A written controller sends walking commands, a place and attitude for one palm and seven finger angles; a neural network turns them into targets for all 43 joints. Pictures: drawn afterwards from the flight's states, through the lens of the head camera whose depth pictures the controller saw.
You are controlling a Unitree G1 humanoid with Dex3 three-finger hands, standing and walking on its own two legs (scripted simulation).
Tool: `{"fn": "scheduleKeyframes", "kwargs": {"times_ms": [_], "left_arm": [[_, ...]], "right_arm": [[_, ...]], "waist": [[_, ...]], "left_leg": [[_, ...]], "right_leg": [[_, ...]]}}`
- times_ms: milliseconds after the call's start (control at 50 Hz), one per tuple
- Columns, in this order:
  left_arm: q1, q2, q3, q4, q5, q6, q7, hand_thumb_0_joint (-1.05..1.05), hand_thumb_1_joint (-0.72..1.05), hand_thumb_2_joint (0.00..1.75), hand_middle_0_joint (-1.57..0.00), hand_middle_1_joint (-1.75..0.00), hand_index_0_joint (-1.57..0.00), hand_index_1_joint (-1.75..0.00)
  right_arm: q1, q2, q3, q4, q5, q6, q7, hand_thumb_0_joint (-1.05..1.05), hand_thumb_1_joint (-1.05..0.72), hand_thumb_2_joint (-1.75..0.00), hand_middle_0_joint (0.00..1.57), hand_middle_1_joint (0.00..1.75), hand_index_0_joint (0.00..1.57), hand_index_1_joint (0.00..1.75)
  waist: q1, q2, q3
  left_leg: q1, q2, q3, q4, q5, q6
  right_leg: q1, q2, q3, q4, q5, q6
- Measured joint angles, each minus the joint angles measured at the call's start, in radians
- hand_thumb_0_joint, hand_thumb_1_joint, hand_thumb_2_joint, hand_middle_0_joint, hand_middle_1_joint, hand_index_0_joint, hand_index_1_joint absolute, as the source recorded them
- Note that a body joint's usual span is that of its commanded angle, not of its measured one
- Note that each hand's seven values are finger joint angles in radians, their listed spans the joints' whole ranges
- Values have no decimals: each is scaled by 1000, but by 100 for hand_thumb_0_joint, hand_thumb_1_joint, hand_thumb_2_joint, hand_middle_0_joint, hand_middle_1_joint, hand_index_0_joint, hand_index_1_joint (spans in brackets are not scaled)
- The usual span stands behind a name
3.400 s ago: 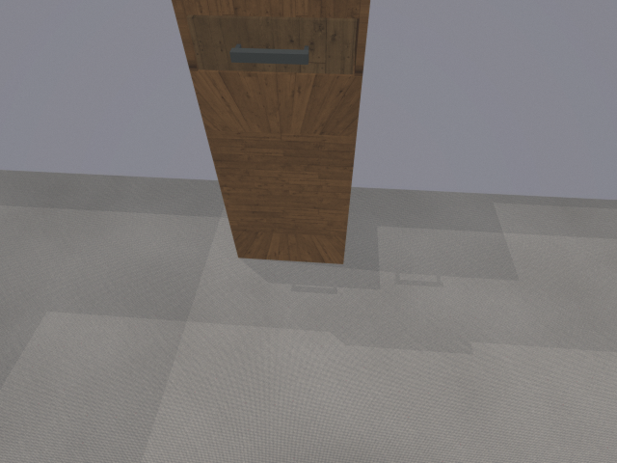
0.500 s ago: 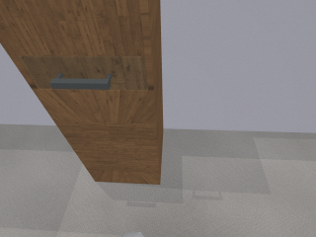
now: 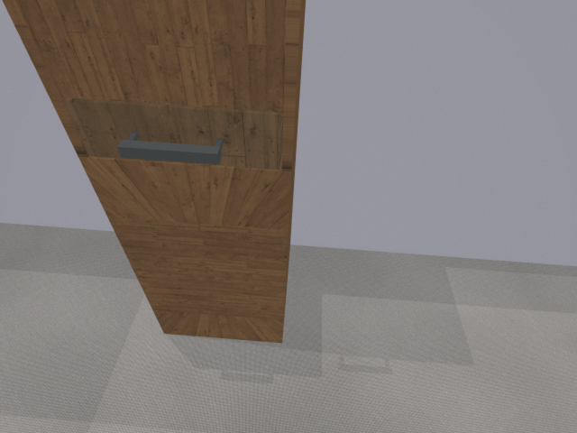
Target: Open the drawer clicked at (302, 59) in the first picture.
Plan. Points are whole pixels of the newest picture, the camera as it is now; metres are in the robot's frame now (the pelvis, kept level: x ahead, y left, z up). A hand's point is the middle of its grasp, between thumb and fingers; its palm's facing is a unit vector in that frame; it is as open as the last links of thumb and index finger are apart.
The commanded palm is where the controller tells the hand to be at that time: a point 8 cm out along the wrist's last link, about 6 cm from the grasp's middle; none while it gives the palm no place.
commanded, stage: come to a stop and stand still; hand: left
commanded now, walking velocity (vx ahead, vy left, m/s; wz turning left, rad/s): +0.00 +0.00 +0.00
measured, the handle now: (173, 145) +0.57 +0.25 +0.10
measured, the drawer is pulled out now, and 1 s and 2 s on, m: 0.00 0.00 0.00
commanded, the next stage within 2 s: look again from close up in 0.34 s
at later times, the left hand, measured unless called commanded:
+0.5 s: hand out of the picture -0.04 +0.18 -0.18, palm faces +0.03 -0.99 -0.16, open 7.4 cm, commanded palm none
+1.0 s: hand out of the picture +0.00 +0.19 -0.17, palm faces +0.00 -0.98 -0.18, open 7.4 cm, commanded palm none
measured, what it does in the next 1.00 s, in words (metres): stands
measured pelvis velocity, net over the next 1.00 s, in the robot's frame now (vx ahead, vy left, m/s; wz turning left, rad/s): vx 0.02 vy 0.02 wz -0.02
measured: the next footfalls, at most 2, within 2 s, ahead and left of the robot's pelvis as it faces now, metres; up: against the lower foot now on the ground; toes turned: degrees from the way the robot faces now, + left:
none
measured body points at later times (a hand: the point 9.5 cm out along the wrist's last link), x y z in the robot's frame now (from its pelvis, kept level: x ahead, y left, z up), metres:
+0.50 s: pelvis +0.00 +0.02 +0.00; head +0.00 +0.03 +0.45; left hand -0.04 +0.23 -0.16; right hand +0.01 -0.21 -0.15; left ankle +0.07 +0.07 -0.74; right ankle +0.01 -0.12 -0.74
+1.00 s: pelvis +0.02 +0.02 +0.01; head +0.02 +0.03 +0.45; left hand +0.00 +0.25 -0.16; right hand +0.03 -0.22 -0.15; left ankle +0.07 +0.07 -0.74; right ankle +0.01 -0.12 -0.74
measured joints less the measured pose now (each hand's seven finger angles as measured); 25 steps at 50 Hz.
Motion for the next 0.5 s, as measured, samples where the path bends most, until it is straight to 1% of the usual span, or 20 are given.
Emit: {"fn": "scheduleKeyframes", "kwargs": {"times_ms": [200, 340, 500], "left_arm": [[10, -29, -5, 34, 3, -7, 5, 0, 91, 90, -20, -30, -20, -30], [18, -50, -8, 46, 5, -11, 7, 0, 91, 90, -20, -30, -20, -30], [25, -58, -8, 58, 7, -14, 9, 0, 91, 90, -20, -30, -20, -30]], "right_arm": [[23, 10, -2, 59, 4, 0, -2, 1, -91, -90, 20, 30, 20, 30], [11, 23, -5, 69, 7, -2, -2, 1, -91, -90, 20, 30, 20, 30], [-10, 31, -6, 70, 10, -9, -3, 1, -91, -90, 20, 30, 20, 30]], "waist": [[-1, -5, -1], [1, -6, -5], [5, -7, -9]], "left_leg": [[5, -18, 12, -33, 18, 11], [3, -24, 21, -39, 19, 16], [11, -30, 29, -51, 19, 24]], "right_leg": [[-9, -18, 11, -6, 9, 13], [-15, -24, 20, -6, 9, 19], [-13, -31, 28, -9, 7, 26]]}}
